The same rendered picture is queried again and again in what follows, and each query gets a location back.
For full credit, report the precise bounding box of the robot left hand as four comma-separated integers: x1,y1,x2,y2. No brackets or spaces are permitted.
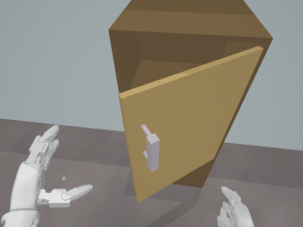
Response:
9,125,93,211

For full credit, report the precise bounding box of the left robot forearm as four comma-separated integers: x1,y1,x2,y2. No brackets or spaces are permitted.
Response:
1,208,41,227

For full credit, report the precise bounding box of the handle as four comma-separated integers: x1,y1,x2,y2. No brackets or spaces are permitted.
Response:
141,124,160,172

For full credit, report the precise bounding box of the robot right hand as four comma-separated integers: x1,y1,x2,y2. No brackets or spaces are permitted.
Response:
217,186,255,227

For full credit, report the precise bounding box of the cupboard door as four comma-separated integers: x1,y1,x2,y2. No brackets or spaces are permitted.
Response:
118,46,264,203

